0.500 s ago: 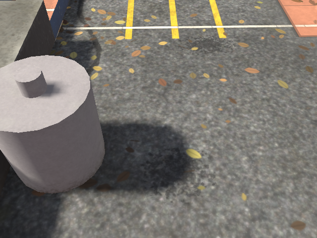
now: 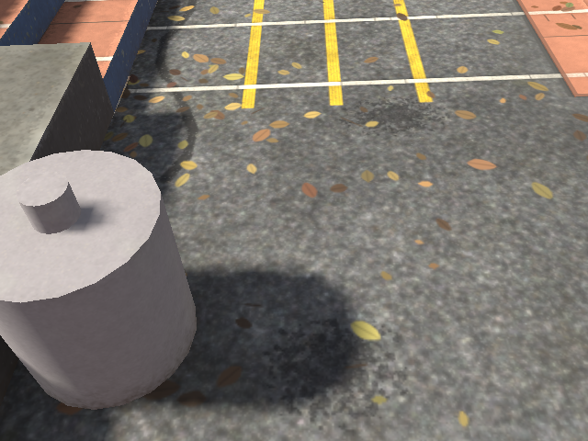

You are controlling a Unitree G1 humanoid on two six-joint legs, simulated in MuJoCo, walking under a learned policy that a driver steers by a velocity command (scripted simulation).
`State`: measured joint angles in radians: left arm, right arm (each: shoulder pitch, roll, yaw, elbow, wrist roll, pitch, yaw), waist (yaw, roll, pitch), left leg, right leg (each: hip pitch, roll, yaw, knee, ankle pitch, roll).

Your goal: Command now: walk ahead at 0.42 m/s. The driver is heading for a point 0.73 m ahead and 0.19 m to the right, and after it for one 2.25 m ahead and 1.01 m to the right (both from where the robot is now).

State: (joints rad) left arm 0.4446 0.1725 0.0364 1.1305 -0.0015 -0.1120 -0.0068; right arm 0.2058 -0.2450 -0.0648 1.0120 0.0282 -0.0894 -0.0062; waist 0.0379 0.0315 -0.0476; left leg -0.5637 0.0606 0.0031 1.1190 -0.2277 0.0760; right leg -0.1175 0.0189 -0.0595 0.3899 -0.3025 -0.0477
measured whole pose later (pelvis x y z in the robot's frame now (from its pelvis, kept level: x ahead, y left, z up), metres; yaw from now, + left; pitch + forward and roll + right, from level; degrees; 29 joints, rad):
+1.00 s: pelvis +0.55 -0.05 -0.01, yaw -19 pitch +2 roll +0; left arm 0.19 0.25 0.08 0.79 -0.01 -0.07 -0.03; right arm 0.19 -0.28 -0.06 0.91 0.02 -0.13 0.00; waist 0.00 0.01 0.05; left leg -0.40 0.07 -0.03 1.26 -0.38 0.02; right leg -0.38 0.09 -0.03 0.52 -0.17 -0.10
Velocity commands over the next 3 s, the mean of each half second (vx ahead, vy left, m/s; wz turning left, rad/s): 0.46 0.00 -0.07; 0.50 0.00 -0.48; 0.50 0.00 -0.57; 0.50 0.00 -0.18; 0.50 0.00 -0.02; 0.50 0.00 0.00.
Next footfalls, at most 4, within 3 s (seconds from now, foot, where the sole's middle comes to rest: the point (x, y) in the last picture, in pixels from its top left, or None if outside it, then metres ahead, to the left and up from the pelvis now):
0.32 left None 0.35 0.14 -0.78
0.88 right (393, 408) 0.63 -0.14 -0.78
1.36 left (358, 289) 0.98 -0.07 -0.78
1.86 right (490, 277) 1.02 -0.44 -0.78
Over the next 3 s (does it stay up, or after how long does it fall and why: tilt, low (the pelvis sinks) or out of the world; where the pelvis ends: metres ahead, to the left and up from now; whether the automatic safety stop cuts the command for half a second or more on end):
stays up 1.45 -0.66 -0.02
